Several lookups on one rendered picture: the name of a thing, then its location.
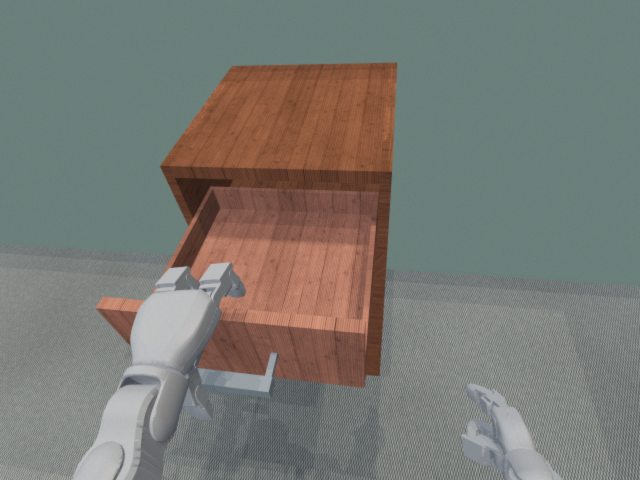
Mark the cabinet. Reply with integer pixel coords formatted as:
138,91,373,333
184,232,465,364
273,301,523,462
160,63,397,376

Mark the right robot forearm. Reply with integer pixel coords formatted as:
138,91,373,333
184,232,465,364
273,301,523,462
503,448,564,480

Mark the drawer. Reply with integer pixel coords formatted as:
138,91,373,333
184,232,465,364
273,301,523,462
96,186,379,388

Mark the right robot hand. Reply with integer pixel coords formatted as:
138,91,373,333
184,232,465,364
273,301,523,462
461,384,538,474

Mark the handle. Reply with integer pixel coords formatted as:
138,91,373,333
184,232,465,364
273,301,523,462
193,350,278,398

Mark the left robot hand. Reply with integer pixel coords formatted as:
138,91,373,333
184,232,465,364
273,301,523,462
130,262,246,420

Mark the left robot forearm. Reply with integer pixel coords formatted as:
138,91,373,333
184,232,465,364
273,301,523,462
72,363,189,480

